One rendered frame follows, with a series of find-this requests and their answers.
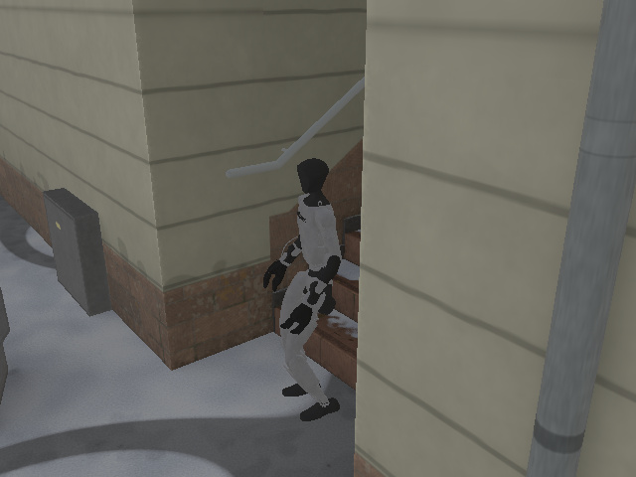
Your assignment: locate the robot right forearm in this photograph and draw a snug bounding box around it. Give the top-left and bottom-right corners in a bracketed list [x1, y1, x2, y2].
[279, 235, 302, 266]

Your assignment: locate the robot left forearm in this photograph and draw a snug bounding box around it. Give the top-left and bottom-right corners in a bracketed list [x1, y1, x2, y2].
[302, 255, 341, 308]

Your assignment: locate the robot right hand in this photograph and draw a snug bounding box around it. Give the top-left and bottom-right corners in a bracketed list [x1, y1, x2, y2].
[263, 260, 287, 292]

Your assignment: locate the robot right foot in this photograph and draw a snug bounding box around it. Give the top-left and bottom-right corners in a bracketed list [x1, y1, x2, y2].
[282, 384, 321, 397]

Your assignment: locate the left robot upper arm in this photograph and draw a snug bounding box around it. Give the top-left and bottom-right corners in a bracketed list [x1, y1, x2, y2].
[315, 208, 342, 265]

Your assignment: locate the left robot thigh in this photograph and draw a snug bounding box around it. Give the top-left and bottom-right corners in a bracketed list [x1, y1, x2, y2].
[285, 287, 336, 371]

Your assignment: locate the robot left hand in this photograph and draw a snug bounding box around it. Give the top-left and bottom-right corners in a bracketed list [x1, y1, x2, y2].
[280, 303, 313, 335]

